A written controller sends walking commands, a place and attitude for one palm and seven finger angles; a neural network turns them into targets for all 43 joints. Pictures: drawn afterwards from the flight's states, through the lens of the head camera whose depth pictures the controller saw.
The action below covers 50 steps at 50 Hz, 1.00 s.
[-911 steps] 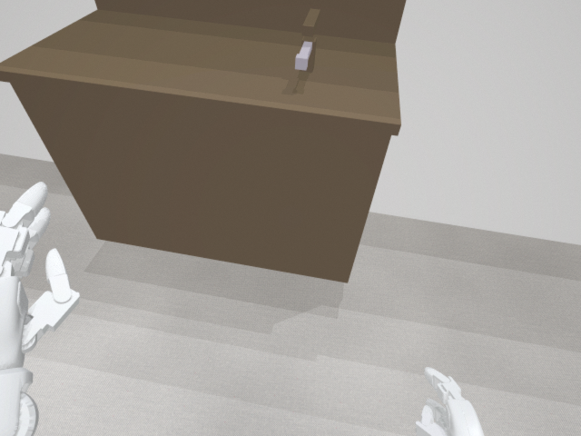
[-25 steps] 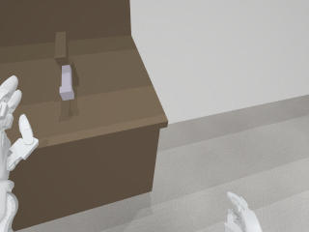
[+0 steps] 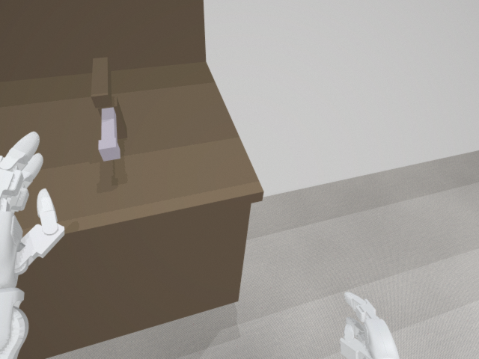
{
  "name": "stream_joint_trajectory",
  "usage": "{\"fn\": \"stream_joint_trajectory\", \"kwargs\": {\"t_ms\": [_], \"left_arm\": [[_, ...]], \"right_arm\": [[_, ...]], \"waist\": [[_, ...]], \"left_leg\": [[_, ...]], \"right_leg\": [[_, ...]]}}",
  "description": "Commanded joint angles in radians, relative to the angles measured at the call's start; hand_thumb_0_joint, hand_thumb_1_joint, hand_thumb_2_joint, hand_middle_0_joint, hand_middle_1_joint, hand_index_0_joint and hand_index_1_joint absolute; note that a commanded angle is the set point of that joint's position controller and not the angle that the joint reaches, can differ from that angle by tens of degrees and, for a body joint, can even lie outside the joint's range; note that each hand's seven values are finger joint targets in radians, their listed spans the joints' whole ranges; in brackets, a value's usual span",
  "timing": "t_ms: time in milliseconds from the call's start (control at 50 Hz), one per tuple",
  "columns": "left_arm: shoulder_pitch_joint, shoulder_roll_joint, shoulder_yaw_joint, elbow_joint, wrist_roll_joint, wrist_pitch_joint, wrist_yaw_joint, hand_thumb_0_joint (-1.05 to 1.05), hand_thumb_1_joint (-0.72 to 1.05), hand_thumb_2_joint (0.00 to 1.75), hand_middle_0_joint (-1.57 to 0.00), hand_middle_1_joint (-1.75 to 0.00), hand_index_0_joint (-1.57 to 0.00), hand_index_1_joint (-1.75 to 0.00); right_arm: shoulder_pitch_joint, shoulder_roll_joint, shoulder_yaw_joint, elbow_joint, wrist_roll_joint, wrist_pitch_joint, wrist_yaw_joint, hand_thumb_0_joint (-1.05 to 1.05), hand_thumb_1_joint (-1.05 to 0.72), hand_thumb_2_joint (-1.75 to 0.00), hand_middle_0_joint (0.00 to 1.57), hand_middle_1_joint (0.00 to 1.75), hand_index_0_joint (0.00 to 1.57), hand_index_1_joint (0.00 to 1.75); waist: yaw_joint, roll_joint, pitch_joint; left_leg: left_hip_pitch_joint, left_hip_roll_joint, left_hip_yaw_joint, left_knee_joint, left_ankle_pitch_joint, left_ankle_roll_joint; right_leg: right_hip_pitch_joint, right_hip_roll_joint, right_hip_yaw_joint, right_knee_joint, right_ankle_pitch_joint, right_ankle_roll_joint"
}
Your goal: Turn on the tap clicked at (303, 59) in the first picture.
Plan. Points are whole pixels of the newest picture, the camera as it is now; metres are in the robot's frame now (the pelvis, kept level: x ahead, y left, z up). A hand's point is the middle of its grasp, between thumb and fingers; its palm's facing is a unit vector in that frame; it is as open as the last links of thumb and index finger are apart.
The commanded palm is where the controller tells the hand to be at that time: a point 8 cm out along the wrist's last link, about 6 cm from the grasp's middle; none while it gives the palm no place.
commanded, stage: look again from close up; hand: left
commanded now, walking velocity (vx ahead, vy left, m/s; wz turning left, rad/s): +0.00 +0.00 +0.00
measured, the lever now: (109, 149) +0.41 +0.28 +0.12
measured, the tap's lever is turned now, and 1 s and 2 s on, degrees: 0 0 0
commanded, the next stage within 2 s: turn the palm inward beside the body in 0.18 s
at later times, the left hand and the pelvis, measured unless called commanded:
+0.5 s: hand (46, 214) +0.23 +0.26 +0.18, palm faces +0.44 -0.84 -0.30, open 7.4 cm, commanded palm +0.15 +0.28 +0.18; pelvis -0.01 -0.01 +0.00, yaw +4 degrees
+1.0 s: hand (90, 245) +0.21 +0.21 +0.15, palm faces +0.51 -0.81 -0.28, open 7.4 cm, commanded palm +0.14 +0.25 +0.18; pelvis +0.01 -0.07 -0.01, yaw +7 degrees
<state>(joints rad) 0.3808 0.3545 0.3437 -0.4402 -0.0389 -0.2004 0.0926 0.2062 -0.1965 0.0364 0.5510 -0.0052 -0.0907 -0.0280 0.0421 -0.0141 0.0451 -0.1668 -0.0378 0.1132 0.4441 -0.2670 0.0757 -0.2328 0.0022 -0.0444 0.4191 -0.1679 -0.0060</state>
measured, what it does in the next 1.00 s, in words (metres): shifts its weight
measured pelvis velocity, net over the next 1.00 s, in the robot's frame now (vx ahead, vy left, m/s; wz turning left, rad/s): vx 0.01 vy -0.07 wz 0.12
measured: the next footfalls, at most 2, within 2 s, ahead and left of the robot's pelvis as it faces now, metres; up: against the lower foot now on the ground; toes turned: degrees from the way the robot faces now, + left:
none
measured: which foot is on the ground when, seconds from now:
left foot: down 0.00-1.00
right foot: down 0.00-1.00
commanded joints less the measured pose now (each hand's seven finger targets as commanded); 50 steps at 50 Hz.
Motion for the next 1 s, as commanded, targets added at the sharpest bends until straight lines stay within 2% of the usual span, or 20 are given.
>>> {"fn": "stream_joint_trajectory", "kwargs": {"t_ms": [0, 160, 240, 260, 280, 300, 320, 360, 380, 420, 480, 520, 560, 620, 660, 700, 780, 840, 900, 980], "left_arm": [[-0.068, 0.146, 0.093, -0.148, -0.007, -0.045, 0.015, 0.0, 0.9, 0.9, -0.2, -0.3, -0.2, -0.3], [-0.082, 0.18, 0.108, -0.225, 0.0, -0.046, 0.019, 0.0, 0.9, 0.9, -0.2, -0.3, -0.2, -0.3], [-0.057, 0.172, 0.113, -0.203, -0.003, -0.048, 0.024, 0.0, 0.9, 0.9, -0.2, -0.3, -0.2, -0.3], [-0.981, 0.871, 0.378, -0.495, 0.035, -0.188, 0.06, 0.0, 0.9, 0.9, -0.2, -0.3, -0.2, -0.3], [-0.53, 0.375, 0.28, 0.102, 0.114, -0.001, -0.011, 0.0, 0.9, 0.9, -0.2, -0.3, -0.2, -0.3], [-0.395, 0.194, 0.099, 0.086, 0.012, 0.033, -0.04, 0.0, 0.9, 0.9, -0.2, -0.3, -0.2, -0.3], [-0.351, 0.228, 0.158, -0.034, -0.043, 0.052, -0.045, 0.0, 0.9, 0.9, -0.2, -0.3, -0.2, -0.3], [-0.34, 0.122, 0.096, 0.09, -0.155, 0.149, -0.106, 0.0, 0.9, 0.9, -0.2, -0.3, -0.2, -0.3], [-0.342, 0.117, 0.056, 0.045, -0.168, 0.184, -0.12, 0.0, 0.9, 0.9, -0.2, -0.3, -0.2, -0.3], [-0.261, 0.115, 0.001, 0.026, -0.113, 0.247, -0.133, 0.0, 0.9, 0.9, -0.2, -0.3, -0.2, -0.3], [-0.246, 0.132, -0.022, -0.098, -0.016, 0.244, -0.081, 0.0, 0.9, 0.9, -0.2, -0.3, -0.2, -0.3], [-0.26, 0.169, 0.051, -0.127, -0.03, 0.193, -0.022, 0.0, 0.9, 0.9, -0.2, -0.3, -0.2, -0.3], [-0.33, 0.281, 0.173, -0.191, -0.054, 0.12, 0.039, 0.0, 0.9, 0.9, -0.2, -0.3, -0.2, -0.3], [-0.346, 0.226, 0.131, -0.203, -0.039, 0.057, 0.107, 0.0, 0.9, 0.9, -0.2, -0.3, -0.2, -0.3], [-0.362, 0.252, 0.124, -0.169, -0.006, 0.073, 0.127, 0.0, 0.9, 0.9, -0.2, -0.3, -0.2, -0.3], [-0.356, 0.207, 0.053, -0.159, -0.001, 0.119, 0.113, 0.0, 0.9, 0.9, -0.2, -0.3, -0.2, -0.3], [-0.334, 0.168, -0.015, -0.083, -0.051, 0.25, 0.022, 0.0, 0.9, 0.9, -0.2, -0.3, -0.2, -0.3], [-0.313, 0.19, 0.04, -0.062, -0.103, 0.296, -0.019, 0.0, 0.9, 0.9, -0.2, -0.3, -0.2, -0.3], [-0.265, 0.196, 0.106, -0.099, -0.139, 0.266, -0.009, 0.0, 0.9, 0.9, -0.2, -0.3, -0.2, -0.3], [-0.169, 0.203, 0.151, -0.181, -0.142, 0.221, 0.038, 0.0, 0.9, 0.9, -0.2, -0.3, -0.2, -0.3]], "right_arm": [[-0.09, -0.135, -0.058, -0.158, 0.002, -0.047, -0.015, 0.0, -0.9, -0.9, 0.2, 0.3, 0.2, 0.3], [-0.104, -0.137, -0.059, -0.165, -0.002, -0.048, -0.019, 0.0, -0.9, -0.9, 0.2, 0.3, 0.2, 0.3], [-0.091, -0.137, -0.063, -0.162, -0.002, -0.049, -0.021, 0.0, -0.9, -0.9, 0.2, 0.3, 0.2, 0.3], [0.015, -0.164, 0.102, -0.284, 0.045, -0.037, -0.074, 0.0, -0.9, -0.9, 0.2, 0.3, 0.2, 0.3], [-0.062, -0.107, -0.048, -0.075, -0.046, -0.052, -0.051, 0.0, -0.9, -0.9, 0.2, 0.3, 0.2, 0.3], [-0.071, -0.122, -0.036, -0.077, -0.045, -0.065, 0.012, 0.0, -0.9, -0.9, 0.2, 0.3, 0.2, 0.3], [-0.058, -0.184, -0.084, -0.073, -0.024, -0.049, 0.02, 0.0, -0.9, -0.9, 0.2, 0.3, 0.2, 0.3], [-0.114, -0.19, -0.07, -0.063, -0.003, -0.058, 0.01, 0.0, -0.9, -0.9, 0.2, 0.3, 0.2, 0.3], [-0.136, -0.201, -0.063, -0.057, 0.003, -0.059, 0.018, 0.0, -0.9, -0.9, 0.2, 0.3, 0.2, 0.3], [-0.158, -0.211, -0.054, -0.07, 0.022, -0.048, 0.028, 0.0, -0.9, -0.9, 0.2, 0.3, 0.2, 0.3], [-0.202, -0.189, -0.05, -0.099, 0.018, -0.033, 0.034, 0.0, -0.9, -0.9, 0.2, 0.3, 0.2, 0.3], [-0.209, -0.178, -0.051, -0.094, 0.007, -0.036, 0.025, 0.0, -0.9, -0.9, 0.2, 0.3, 0.2, 0.3], [-0.217, -0.169, -0.051, -0.07, -0.001, -0.04, 0.013, 0.0, -0.9, -0.9, 0.2, 0.3, 0.2, 0.3], [-0.2, -0.13, -0.044, -0.051, -0.011, -0.053, 0.01, 0.0, -0.9, -0.9, 0.2, 0.3, 0.2, 0.3], [-0.178, -0.133, -0.043, -0.023, -0.012, -0.05, 0.005, 0.0, -0.9, -0.9, 0.2, 0.3, 0.2, 0.3], [-0.194, -0.132, -0.038, -0.024, -0.007, -0.053, -0.001, 0.0, -0.9, -0.9, 0.2, 0.3, 0.2, 0.3], [-0.231, -0.148, -0.036, -0.012, 0.02, -0.048, -0.03, 0.0, -0.9, -0.9, 0.2, 0.3, 0.2, 0.3], [-0.268, -0.152, -0.047, 0.0, 0.028, -0.054, -0.048, 0.0, -0.9, -0.9, 0.2, 0.3, 0.2, 0.3], [-0.272, -0.146, -0.054, 0.002, 0.032, -0.064, -0.043, 0.0, -0.9, -0.9, 0.2, 0.3, 0.2, 0.3], [-0.237, -0.141, -0.059, -0.006, 0.026, -0.067, -0.022, 0.0, -0.9, -0.9, 0.2, 0.3, 0.2, 0.3]], "waist": [[-0.012, 0.046, -0.124], [-0.011, 0.087, -0.142], [-0.009, 0.044, -0.144], [-0.101, 0.34, -0.037], [0.076, 0.332, -0.257], [-0.013, 0.167, -0.153], [0.018, 0.235, -0.305], [0.038, 0.217, -0.267], [0.038, 0.146, -0.217], [0.032, -0.013, -0.156], [0.022, -0.041, -0.125], [0.024, -0.081, -0.143], [0.044, -0.061, -0.184], [0.048, 0.091, -0.222], [0.029, 0.189, -0.198], [0.015, 0.24, -0.168], [-0.004, 0.074, -0.104], [0.016, -0.093, -0.108], [0.042, -0.133, -0.163], [0.064, -0.027, -0.278]], "left_leg": [[-0.07, 0.1, -0.125, -0.138, 0.132, -0.11], [-0.066, 0.098, -0.127, -0.146, 0.137, -0.113], [-0.096, 0.091, -0.126, -0.129, 0.109, -0.102], [-0.425, 0.16, -0.263, -0.163, -0.053, -0.079], [0.051, 0.123, -0.253, -0.112, 0.345, -0.185], [0.082, 0.113, -0.231, -0.132, 0.46, -0.248], [0.195, 0.113, -0.212, -0.092, 0.486, -0.227], [0.182, 0.085, -0.179, -0.074, 0.428, -0.205], [0.118, 0.079, -0.163, -0.057, 0.375, -0.182], [0.027, 0.07, -0.15, -0.039, 0.347, -0.128], [-0.019, 0.063, -0.151, -0.044, 0.207, -0.093], [-0.057, 0.053, -0.153, -0.023, 0.102, -0.072], [-0.072, 0.044, -0.148, -0.007, 0.058, -0.067], [-0.078, 0.027, -0.135, 0.032, 0.059, -0.061], [-0.094, 0.019, -0.13, 0.047, 0.025, -0.055], [-0.109, 0.017, -0.123, 0.064, 0.017, -0.05], [-0.165, 0.031, -0.144, 0.095, -0.065, -0.056], [-0.212, 0.05, -0.176, 0.139, -0.073, -0.072], [-0.222, 0.05, -0.191, 0.152, -0.028, -0.077], [-0.196, 0.036, -0.177, 0.153, 0.105, -0.073]], "right_leg": [[0.112, -0.023, 0.069, -0.024, 0.097, -0.013], [0.127, -0.015, 0.057, -0.003, 0.109, -0.011], [0.153, -0.027, 0.074, -0.024, 0.117, -0.015], [0.264, 0.027, 0.033, 0.249, -0.098, 0.044], [0.066, 0.031, 0.047, 0.172, -0.048, -0.029], [-0.055, 0.058, -0.012, 0.128, -0.074, -0.031], [-0.051, 0.061, 0.01, 0.15, -0.036, -0.032], [-0.039, 0.034, 0.021, 0.1, 0.009, -0.036], [-0.006, 0.027, 0.0, 0.067, 0.053, -0.04], [0.033, 0.029, -0.024, 0.055, 0.11, -0.034], [0.011, 0.029, -0.017, 0.059, 0.033, -0.03], [-0.006, 0.029, -0.002, 0.057, -0.043, -0.022], [0.015, 0.032, 0.022, 0.046, -0.095, -0.019], [0.017, 0.021, 0.041, 0.048, -0.108, -0.025], [0.003, 0.009, 0.064, 0.028, -0.133, -0.029], [0.007, -0.015, 0.091, 0.005, -0.142, -0.031], [0.045, -0.091, 0.21, -0.085, -0.237, 0.016], [0.097, -0.16, 0.304, -0.108, -0.231, 0.062], [0.141, -0.17, 0.299, -0.057, -0.073, 0.073], [0.192, -0.141, 0.233, 0.066, 0.271, 0.064]]}}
